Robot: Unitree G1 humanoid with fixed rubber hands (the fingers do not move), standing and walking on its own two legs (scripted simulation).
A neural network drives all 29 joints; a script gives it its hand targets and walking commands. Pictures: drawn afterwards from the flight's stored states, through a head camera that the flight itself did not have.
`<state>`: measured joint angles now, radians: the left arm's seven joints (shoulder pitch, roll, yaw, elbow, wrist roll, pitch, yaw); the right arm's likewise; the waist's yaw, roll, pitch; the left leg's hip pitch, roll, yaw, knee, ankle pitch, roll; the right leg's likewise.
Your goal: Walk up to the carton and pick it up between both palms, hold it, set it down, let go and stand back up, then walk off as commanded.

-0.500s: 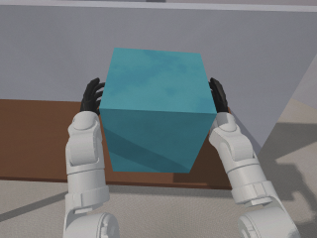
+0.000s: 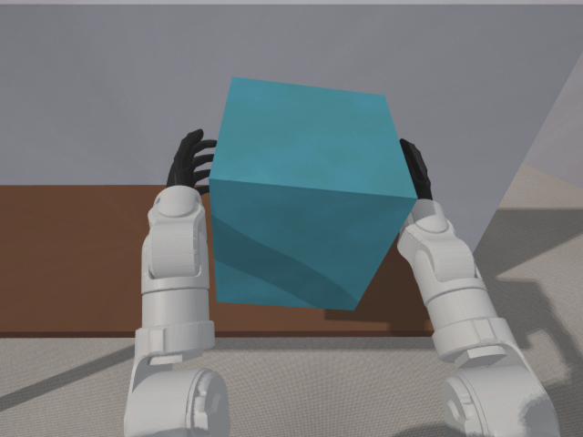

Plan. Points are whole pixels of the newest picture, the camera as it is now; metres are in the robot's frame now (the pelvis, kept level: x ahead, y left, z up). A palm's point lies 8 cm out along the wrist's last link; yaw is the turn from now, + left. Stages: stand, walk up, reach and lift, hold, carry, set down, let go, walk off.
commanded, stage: hold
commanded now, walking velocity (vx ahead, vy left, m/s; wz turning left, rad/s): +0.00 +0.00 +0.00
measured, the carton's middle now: (297, 202) +0.39 -0.02 +0.14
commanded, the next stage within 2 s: none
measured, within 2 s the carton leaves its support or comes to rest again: neither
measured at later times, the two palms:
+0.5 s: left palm (138, 214) +0.35 +0.18 +0.18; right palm (375, 198) +0.35 -0.12 +0.18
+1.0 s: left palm (168, 195) +0.36 +0.14 +0.20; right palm (404, 189) +0.36 -0.16 +0.18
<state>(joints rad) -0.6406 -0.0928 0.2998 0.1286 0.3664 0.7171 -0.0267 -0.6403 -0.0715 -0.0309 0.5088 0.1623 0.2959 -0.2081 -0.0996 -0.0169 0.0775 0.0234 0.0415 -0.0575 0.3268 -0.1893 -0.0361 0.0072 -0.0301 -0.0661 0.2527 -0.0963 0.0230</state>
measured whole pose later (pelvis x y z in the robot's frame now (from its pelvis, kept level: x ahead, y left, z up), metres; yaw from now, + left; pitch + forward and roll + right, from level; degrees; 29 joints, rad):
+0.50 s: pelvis -0.01 +0.01 +0.00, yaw +2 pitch -9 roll -1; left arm -0.60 -0.04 0.31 0.09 0.33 0.73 -0.06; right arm -0.63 0.00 -0.05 0.51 0.13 0.29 -0.23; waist -0.07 -0.10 0.06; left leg 0.00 0.02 -0.08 0.35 -0.19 -0.04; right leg 0.00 -0.05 -0.09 0.26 -0.10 0.02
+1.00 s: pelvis +0.00 -0.01 +0.00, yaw +1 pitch -9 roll -1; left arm -0.58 -0.09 0.36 0.08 0.34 0.70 -0.07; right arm -0.62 -0.06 0.04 0.43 0.20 0.34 -0.28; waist -0.09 -0.01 0.04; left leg 0.04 0.05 -0.07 0.31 -0.19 -0.03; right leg 0.02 -0.02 -0.08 0.25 -0.11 0.01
